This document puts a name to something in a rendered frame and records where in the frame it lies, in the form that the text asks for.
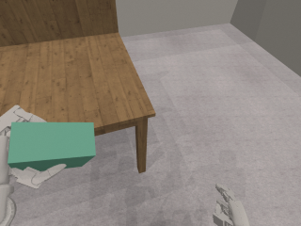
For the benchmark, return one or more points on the robot left hand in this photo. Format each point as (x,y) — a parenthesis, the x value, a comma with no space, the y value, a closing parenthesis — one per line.
(29,176)

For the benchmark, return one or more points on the sponge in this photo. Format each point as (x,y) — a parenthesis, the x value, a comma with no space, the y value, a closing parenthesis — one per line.
(41,145)

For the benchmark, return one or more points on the robot right hand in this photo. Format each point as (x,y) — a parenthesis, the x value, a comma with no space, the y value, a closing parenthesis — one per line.
(234,212)

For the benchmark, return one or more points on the left robot forearm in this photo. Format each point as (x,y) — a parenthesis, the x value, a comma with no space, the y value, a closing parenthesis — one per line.
(8,207)

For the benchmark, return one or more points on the table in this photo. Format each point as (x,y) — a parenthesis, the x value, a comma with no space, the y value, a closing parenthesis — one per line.
(65,61)

